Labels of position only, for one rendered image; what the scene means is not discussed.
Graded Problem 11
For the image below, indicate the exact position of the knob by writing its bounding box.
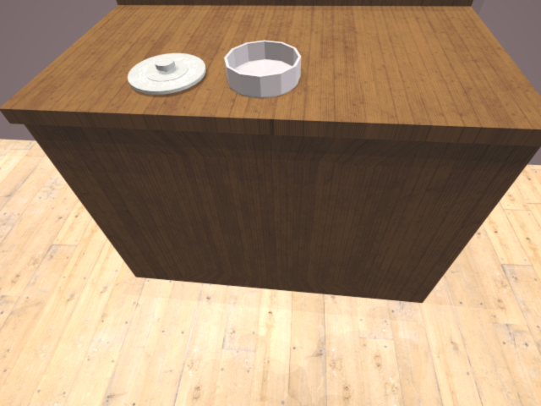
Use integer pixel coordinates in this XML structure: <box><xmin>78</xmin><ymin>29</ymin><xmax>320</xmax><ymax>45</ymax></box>
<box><xmin>155</xmin><ymin>57</ymin><xmax>175</xmax><ymax>71</ymax></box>

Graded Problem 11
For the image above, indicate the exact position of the table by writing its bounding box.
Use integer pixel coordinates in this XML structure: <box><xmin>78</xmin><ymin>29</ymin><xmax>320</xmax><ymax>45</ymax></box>
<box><xmin>0</xmin><ymin>0</ymin><xmax>541</xmax><ymax>303</ymax></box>

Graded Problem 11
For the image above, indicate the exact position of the lid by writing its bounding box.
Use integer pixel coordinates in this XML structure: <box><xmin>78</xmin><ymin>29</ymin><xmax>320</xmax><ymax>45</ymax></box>
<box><xmin>128</xmin><ymin>53</ymin><xmax>206</xmax><ymax>95</ymax></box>

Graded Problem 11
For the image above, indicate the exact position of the pot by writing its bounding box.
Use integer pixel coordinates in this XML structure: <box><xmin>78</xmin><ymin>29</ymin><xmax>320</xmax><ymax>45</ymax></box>
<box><xmin>224</xmin><ymin>41</ymin><xmax>301</xmax><ymax>98</ymax></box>

